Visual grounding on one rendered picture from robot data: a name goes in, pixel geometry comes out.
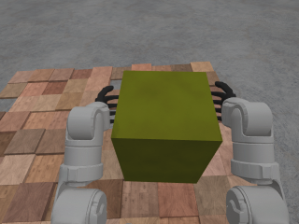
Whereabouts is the right robot hand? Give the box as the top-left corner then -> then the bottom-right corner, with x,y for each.
211,81 -> 236,121

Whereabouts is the carton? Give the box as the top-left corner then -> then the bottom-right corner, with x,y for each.
110,70 -> 223,184

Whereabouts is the right robot upper arm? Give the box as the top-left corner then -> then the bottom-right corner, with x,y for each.
226,186 -> 290,224

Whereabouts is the robot left forearm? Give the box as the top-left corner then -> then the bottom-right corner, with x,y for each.
50,102 -> 110,223

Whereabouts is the robot right forearm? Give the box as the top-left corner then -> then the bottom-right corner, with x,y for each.
221,97 -> 290,222

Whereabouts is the left robot upper arm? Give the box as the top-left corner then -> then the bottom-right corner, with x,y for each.
51,188 -> 107,224

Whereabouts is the left robot hand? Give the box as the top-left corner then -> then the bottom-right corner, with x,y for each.
94,85 -> 119,124

